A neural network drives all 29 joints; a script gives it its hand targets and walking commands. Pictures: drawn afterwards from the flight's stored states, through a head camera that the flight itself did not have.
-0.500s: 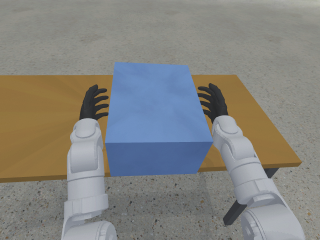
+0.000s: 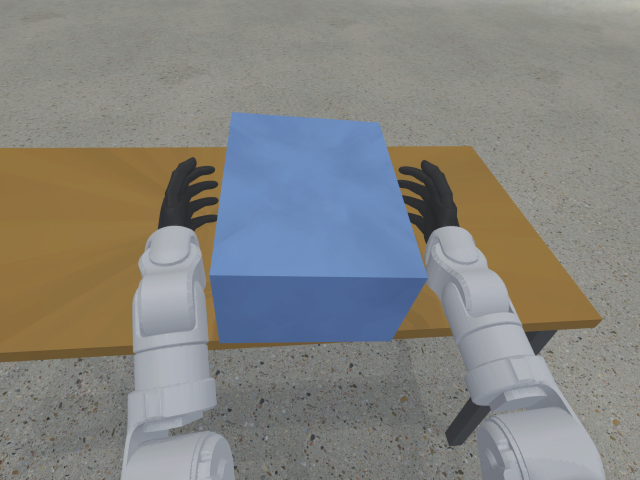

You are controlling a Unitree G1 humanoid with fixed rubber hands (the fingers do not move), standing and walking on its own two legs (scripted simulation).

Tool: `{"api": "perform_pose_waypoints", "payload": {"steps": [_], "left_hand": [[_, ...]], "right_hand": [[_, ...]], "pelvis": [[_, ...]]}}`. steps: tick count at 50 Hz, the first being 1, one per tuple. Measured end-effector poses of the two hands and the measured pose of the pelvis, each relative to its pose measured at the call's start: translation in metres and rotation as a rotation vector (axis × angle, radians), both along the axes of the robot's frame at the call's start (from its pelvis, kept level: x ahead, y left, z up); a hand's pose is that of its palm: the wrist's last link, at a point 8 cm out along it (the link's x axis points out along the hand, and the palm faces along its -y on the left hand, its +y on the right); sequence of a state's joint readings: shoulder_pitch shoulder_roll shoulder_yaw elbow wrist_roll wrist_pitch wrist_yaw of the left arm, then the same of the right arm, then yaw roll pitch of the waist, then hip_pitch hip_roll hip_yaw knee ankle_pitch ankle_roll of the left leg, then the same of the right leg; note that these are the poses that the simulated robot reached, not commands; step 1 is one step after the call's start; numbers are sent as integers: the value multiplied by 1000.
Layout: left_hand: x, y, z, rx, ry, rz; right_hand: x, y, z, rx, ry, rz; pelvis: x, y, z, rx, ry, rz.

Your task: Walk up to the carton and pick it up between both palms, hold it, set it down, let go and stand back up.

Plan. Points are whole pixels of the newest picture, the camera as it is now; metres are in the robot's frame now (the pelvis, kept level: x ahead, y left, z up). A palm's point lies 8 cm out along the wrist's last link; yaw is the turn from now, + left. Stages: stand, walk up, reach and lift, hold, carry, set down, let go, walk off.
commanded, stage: hold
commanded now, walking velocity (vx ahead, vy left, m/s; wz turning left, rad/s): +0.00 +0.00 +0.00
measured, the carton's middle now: (307, 221) +0.42 +0.01 +0.13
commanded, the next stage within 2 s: none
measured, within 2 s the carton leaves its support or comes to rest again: neither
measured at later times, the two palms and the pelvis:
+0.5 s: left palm (173, 230) +0.36 +0.17 +0.17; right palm (431, 222) +0.36 -0.14 +0.17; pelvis +0.01 +0.00 +0.00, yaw +1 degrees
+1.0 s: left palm (174, 228) +0.36 +0.17 +0.18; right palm (432, 221) +0.36 -0.14 +0.17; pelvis +0.00 -0.01 +0.00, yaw +0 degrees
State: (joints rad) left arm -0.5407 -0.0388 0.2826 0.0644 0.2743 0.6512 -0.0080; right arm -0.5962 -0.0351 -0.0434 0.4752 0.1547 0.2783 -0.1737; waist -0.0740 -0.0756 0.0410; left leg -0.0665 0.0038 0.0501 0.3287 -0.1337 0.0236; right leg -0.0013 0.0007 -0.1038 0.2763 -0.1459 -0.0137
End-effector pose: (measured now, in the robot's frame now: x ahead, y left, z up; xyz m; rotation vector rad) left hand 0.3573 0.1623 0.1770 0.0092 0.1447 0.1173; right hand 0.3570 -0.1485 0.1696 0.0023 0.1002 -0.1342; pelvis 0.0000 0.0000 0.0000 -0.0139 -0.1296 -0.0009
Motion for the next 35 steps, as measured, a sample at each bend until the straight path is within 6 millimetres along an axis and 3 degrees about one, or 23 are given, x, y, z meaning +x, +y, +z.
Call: {"api": "perform_pose_waypoints", "payload": {"steps": [11, 20, 35], "left_hand": [[1, 2, -7, -15, 28, 20], [-4, 8, -2, -2, 3, 31], [-3, 0, 1, 0, -2, 4]], "right_hand": [[6, 2, -3, -18, 27, 20], [6, 8, 2, 8, 1, 27], [-1, 0, 3, 6, -5, 3]], "pelvis": [[4, -4, 0, 4, 0, -3], [6, -5, 0, 2, -9, 15], [4, -3, 0, 3, -22, 5]]}}
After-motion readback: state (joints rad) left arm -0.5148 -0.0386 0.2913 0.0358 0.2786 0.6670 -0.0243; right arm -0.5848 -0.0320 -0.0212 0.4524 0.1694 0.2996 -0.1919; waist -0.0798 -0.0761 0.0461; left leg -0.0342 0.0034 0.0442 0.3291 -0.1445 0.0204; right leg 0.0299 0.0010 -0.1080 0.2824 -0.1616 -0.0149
